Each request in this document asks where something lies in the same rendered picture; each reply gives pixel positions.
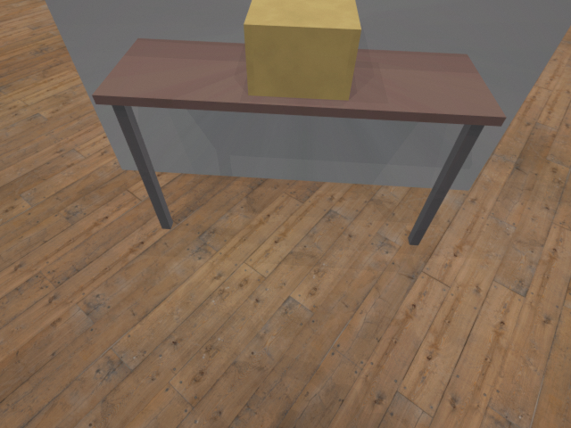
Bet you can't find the table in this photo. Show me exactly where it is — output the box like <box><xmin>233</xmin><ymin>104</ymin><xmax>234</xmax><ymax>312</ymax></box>
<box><xmin>92</xmin><ymin>38</ymin><xmax>507</xmax><ymax>245</ymax></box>

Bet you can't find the carton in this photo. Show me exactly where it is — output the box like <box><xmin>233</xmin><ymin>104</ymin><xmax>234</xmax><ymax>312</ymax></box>
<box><xmin>244</xmin><ymin>0</ymin><xmax>361</xmax><ymax>101</ymax></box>

